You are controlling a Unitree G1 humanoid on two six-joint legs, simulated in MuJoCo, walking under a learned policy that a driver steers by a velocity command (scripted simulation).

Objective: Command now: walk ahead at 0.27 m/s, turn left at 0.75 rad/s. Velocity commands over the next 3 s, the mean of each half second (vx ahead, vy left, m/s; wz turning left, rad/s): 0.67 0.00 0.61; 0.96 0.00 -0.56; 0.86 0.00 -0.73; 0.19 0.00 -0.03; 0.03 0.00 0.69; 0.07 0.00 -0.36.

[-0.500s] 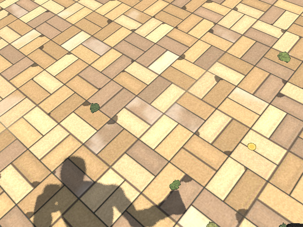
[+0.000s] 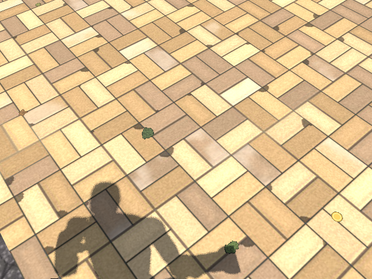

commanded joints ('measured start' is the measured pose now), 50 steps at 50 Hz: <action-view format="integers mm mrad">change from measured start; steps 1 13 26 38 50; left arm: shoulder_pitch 259 294 444 282 107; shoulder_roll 146 93 142 -33 109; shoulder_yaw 56 9 -25 -29 5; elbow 0 42 238 133 -3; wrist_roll -7 41 -10 -51 -47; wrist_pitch -14 -120 -75 -28 -34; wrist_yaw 9 14 17 7 -69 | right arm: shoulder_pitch -87 -60 -306 67 94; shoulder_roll -51 -42 22 58 -219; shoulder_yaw -9 5 57 25 -24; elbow -111 -107 -249 27 32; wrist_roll -7 -3 -15 -49 -42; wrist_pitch -13 -92 -159 -183 -139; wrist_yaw -3 38 123 62 -7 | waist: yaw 122 88 46 40 127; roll -87 -96 -178 83 90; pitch -179 81 125 38 -10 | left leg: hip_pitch -367 -640 -318 179 444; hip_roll -29 119 29 321 302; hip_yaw -16 98 398 213 562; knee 193 711 171 -335 -75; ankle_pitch -460 206 28 25 1319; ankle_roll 63 17 133 154 57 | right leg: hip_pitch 469 284 428 -368 -138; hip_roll -246 -308 -386 -306 -52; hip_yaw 227 33 -161 20 -311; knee -261 -438 -356 789 249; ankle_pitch -151 8 1150 186 400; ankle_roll -85 -99 -200 -82 -172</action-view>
